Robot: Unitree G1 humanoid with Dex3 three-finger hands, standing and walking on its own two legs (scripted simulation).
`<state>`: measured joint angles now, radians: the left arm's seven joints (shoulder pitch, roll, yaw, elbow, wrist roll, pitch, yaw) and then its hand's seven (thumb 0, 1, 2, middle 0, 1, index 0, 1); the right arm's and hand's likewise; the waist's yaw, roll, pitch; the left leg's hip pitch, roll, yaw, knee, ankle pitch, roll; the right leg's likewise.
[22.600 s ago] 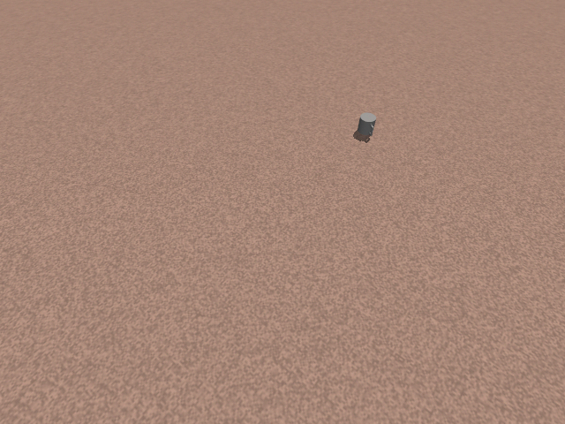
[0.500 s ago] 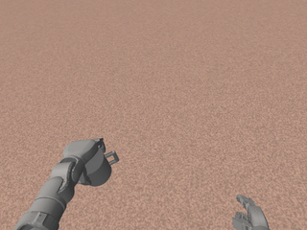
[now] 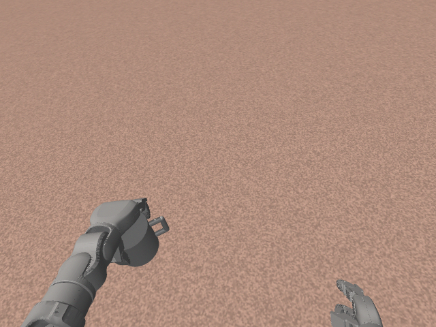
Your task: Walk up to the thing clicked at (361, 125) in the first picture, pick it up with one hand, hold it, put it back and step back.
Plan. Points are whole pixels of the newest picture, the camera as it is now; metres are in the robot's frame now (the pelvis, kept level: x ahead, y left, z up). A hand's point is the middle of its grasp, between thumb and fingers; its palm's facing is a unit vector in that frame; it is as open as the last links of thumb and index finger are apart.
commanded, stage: crouch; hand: left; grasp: from above
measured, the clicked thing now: (140, 235) +0.31 +0.20 -0.07
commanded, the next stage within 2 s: none
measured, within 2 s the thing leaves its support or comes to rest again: neither
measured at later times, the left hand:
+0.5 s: hand (135, 252) +0.30 +0.23 -0.14, palm faces -0.45 +0.02 -0.89, open 11.7 cm
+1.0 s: hand (157, 263) +0.36 +0.25 -0.39, palm faces -0.45 +0.01 -0.89, open 11.6 cm
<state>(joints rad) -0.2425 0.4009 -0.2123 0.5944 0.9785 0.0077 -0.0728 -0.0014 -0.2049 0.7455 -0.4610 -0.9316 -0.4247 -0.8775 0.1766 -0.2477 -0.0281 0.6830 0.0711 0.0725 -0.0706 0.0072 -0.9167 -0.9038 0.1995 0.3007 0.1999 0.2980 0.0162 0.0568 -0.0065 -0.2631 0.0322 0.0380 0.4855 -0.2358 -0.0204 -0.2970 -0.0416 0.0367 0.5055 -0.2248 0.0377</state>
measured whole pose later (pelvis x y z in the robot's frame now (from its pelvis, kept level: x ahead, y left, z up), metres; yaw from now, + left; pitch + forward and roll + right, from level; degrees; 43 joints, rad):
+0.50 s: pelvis -0.02 +0.00 -0.05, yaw +1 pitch +12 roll +0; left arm -0.43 0.37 -0.18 1.02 1.14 -0.07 0.24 -0.01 -0.23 0.79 -0.43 -0.99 -0.40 -0.92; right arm 0.21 -0.26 -0.07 0.71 0.01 0.06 -0.02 0.00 -0.91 -0.90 0.20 0.30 0.20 0.30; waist -0.04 0.00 -0.08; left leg -0.72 0.04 0.00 0.89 -0.38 -0.03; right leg -0.73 -0.04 0.02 0.88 -0.36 0.04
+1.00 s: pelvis -0.06 +0.01 -0.25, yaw +0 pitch +34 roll -4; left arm -0.76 0.48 -0.02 1.24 1.19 -0.08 0.32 -0.01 -0.22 0.77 -0.43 -0.99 -0.41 -0.92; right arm 0.23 -0.22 -0.05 0.74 -0.05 -0.01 0.00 0.00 -0.91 -0.90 0.20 0.30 0.20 0.30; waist -0.16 0.06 -0.19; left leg -1.77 0.02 -0.05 1.80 -0.63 0.00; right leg -1.74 -0.03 0.03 1.74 -0.60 0.06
